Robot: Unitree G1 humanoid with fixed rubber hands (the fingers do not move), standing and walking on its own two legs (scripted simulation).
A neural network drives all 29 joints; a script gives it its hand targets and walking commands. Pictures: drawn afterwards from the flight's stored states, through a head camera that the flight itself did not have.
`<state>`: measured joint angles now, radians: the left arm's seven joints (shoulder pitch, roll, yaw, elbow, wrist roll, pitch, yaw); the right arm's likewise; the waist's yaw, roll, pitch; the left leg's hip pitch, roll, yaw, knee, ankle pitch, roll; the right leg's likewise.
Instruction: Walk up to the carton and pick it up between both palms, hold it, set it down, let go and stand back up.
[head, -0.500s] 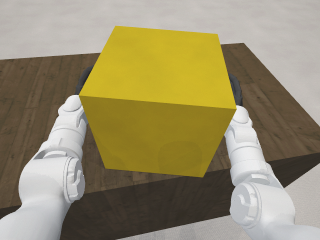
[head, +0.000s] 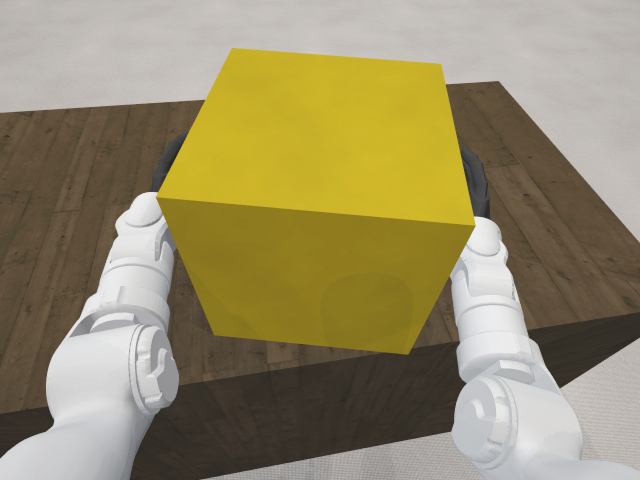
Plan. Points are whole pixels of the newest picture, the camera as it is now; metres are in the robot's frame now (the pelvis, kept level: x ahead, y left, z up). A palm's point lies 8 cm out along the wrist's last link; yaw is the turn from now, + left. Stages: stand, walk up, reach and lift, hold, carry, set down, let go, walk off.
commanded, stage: set down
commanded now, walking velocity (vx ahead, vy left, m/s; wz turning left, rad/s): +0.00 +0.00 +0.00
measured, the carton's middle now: (322, 205) +0.45 -0.02 +0.08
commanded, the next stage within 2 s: none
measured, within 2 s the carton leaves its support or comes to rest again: neither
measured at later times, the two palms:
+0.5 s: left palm (170, 193) +0.44 +0.18 +0.12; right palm (470, 214) +0.38 -0.20 +0.12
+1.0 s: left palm (157, 209) +0.46 +0.21 +0.08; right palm (477, 232) +0.39 -0.22 +0.07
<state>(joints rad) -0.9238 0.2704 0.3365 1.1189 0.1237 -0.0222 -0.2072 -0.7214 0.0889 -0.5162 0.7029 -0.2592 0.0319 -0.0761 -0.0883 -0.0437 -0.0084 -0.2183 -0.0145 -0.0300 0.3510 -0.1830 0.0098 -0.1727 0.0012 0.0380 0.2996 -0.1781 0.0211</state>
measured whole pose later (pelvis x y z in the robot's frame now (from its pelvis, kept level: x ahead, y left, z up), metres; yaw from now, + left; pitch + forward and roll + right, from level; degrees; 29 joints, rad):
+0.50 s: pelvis +0.00 +0.00 +0.00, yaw +0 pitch +1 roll +0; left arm -0.90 0.22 0.43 1.01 0.22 0.02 -0.25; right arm -0.71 0.10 -0.54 0.66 -0.30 0.01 -0.04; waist -0.07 -0.05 0.04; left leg -0.17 -0.01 -0.01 0.34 -0.18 0.01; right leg -0.13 -0.01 0.03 0.30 -0.19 0.02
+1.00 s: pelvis +0.00 +0.01 -0.02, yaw -1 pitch +14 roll -3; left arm -0.94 0.43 -0.09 1.30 -0.32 -0.13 -0.08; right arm -0.78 -0.21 -0.01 1.05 0.32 -0.09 -0.17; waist -0.12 0.01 -0.16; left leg -0.56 0.02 -0.02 0.58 -0.27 0.01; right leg -0.47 0.03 0.00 0.44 -0.22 0.02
